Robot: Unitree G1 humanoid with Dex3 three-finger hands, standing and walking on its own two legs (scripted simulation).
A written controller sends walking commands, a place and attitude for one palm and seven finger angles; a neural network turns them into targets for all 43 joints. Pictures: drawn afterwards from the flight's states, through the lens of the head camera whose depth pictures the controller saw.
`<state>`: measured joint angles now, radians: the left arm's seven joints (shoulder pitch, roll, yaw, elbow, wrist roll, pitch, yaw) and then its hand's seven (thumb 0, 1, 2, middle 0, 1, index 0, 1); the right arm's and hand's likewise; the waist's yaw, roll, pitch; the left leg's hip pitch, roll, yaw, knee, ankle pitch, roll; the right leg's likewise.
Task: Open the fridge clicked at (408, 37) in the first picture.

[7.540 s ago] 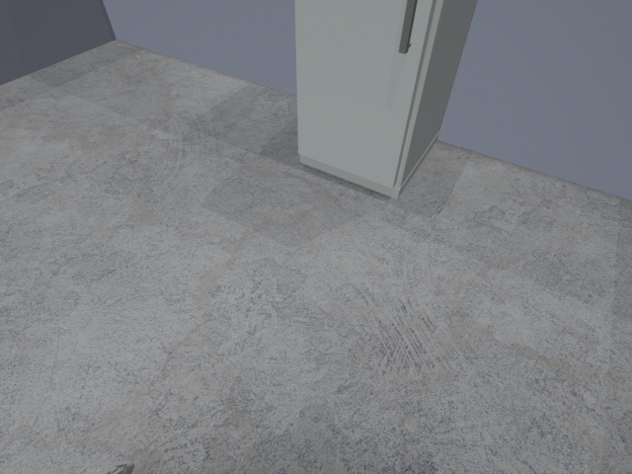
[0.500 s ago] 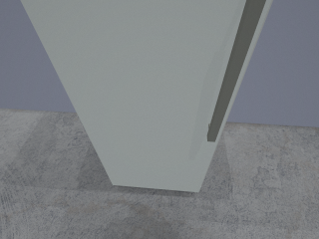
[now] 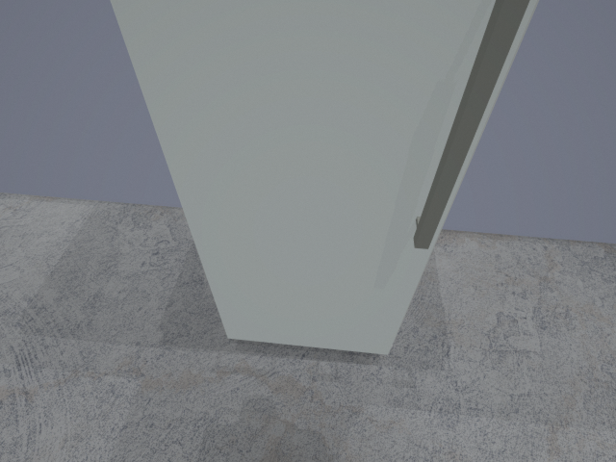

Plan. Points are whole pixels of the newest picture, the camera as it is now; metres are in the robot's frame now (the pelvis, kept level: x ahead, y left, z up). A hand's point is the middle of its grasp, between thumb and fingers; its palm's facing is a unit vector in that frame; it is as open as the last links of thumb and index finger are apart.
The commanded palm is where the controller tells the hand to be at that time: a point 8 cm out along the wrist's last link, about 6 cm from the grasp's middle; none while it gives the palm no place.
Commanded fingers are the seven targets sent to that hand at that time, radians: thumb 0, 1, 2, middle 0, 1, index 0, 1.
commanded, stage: come to a stop and stand still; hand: right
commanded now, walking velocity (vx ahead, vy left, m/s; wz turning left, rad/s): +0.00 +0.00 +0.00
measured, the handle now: (455, 134) +0.52 -0.18 +0.17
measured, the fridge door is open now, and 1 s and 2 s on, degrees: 0 0 0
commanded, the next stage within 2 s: look again from close up in 1.06 s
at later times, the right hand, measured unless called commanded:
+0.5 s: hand out of the picture -0.05 -0.16 -0.17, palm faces +0.05 +0.99 -0.16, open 7.4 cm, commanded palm none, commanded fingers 0.00 -0.90 -0.90 0.20 0.30 0.20 0.30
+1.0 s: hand out of the picture +0.00 -0.22 -0.17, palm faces +0.05 +0.97 -0.24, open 7.3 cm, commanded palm none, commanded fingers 0.00 -0.90 -0.90 0.20 0.30 0.20 0.30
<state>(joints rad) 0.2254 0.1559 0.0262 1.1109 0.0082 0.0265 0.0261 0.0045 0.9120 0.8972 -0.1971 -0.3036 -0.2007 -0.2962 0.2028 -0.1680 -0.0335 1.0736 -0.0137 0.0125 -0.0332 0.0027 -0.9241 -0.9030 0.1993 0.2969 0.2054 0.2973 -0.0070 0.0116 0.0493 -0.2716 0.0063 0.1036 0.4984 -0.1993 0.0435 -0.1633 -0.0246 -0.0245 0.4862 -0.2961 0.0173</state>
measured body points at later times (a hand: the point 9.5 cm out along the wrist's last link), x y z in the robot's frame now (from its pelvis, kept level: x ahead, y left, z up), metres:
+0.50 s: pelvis -0.03 +0.00 +0.00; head -0.03 +0.00 +0.45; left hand -0.09 +0.20 -0.16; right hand -0.06 -0.21 -0.16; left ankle +0.05 +0.09 -0.74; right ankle -0.02 -0.13 -0.74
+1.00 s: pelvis -0.02 -0.03 +0.00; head -0.05 -0.03 +0.45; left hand +0.00 +0.19 -0.16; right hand +0.00 -0.27 -0.15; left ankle +0.05 +0.09 -0.74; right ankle -0.02 -0.13 -0.74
